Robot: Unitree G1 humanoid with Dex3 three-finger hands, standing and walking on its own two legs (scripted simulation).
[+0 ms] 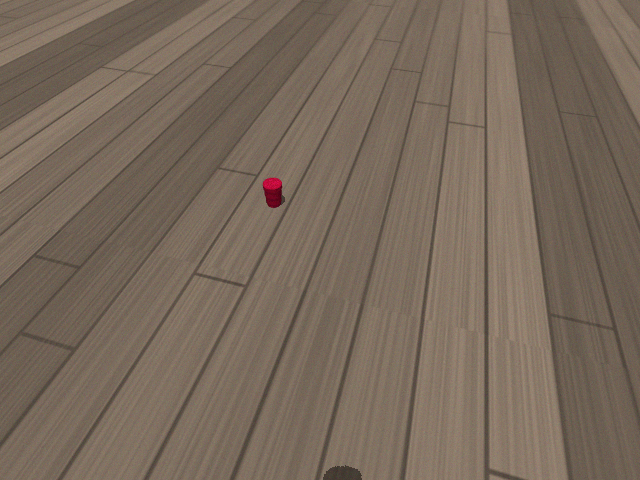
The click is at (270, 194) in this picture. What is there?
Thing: tapered cup
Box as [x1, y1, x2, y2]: [263, 178, 281, 207]
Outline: 268,178 263,182 266,201 269,206 275,207 280,204 281,181 277,178
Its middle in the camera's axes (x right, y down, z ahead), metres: -0.21 -0.24 +1.86
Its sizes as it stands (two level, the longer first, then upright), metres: 0.088 0.088 0.120
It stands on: the floor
